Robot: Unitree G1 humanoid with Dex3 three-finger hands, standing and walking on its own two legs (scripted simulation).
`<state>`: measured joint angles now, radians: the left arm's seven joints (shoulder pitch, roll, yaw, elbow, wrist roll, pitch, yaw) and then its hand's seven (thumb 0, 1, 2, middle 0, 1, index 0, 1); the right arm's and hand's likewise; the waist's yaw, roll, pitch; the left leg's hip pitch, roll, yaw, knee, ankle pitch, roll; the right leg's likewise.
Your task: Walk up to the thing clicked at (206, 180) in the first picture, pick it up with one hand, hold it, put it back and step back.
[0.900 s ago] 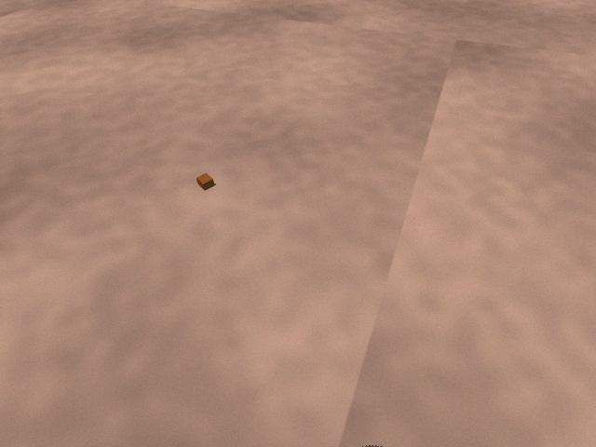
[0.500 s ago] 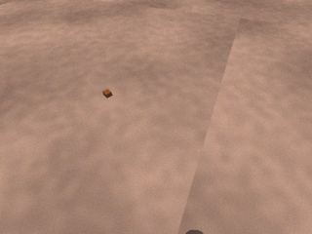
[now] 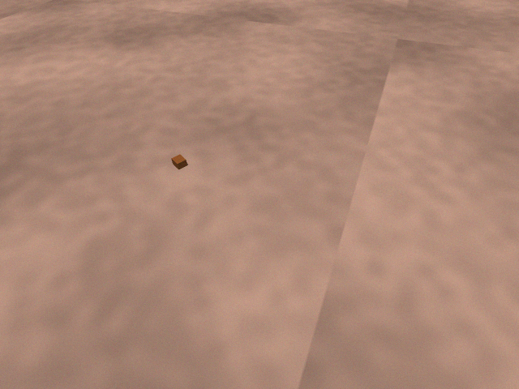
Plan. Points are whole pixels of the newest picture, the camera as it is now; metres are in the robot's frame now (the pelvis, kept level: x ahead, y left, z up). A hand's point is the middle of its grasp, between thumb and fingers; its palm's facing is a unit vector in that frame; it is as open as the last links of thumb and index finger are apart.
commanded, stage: stand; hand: left
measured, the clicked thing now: (179, 162) +1.51 +0.50 -0.76
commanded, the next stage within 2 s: walk up in 0.22 s
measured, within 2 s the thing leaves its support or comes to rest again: neither
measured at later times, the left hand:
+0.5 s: hand out of the picture +0.08 +0.37 -0.14, palm faces -0.11 -0.87 -0.47, open 7.4 cm
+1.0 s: hand (90, 264) +0.42 +0.39 -0.13, palm faces -0.32 -0.79 -0.53, open 7.4 cm
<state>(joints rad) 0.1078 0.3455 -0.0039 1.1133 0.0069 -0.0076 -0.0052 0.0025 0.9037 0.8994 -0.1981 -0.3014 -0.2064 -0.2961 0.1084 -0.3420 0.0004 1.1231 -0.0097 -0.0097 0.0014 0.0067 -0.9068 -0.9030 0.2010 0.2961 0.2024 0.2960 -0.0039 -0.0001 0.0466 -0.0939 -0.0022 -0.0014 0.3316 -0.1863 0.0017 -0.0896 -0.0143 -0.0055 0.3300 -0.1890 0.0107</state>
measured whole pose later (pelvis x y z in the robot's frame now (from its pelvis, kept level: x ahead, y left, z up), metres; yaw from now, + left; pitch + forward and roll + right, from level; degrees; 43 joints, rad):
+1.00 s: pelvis +0.20 +0.16 -0.03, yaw -20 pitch -3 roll -1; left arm 0.20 0.41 0.06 0.89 0.00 -0.09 0.02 0.00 0.90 0.90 -0.20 -0.30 -0.21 -0.30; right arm 0.34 -0.43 -0.10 0.86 -0.06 0.06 0.10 0.01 -0.91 -0.90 0.20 0.30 0.20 0.30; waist -0.08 0.13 0.06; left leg -0.28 0.01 0.04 0.98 -0.49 0.01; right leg -0.37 0.00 -0.11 0.66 -0.24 -0.05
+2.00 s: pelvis +0.60 +0.39 -0.03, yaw -35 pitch -3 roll -1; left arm 0.31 0.41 0.05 0.86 0.02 -0.09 0.08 0.00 0.90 0.90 -0.21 -0.30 -0.21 -0.30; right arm 0.27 -0.46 -0.11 0.74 -0.06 0.10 0.10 0.01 -0.91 -0.90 0.20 0.30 0.20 0.30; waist -0.02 0.14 0.07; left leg -0.55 0.14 -0.11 1.19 -0.37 -0.02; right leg -0.36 -0.07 -0.05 0.69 -0.28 0.00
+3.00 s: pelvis +0.96 +0.67 -0.07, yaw -43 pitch -2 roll -2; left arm 0.29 0.52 0.09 0.95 0.01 -0.03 0.13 0.01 0.90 0.90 -0.20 -0.30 -0.21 -0.30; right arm 0.26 -0.46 -0.11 0.72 -0.07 0.09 0.08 0.00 -0.91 -0.90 0.20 0.30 0.20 0.30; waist -0.03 0.07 0.11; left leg -0.46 0.09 0.00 1.01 -0.52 -0.02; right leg -0.60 -0.06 0.09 1.21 -0.54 -0.05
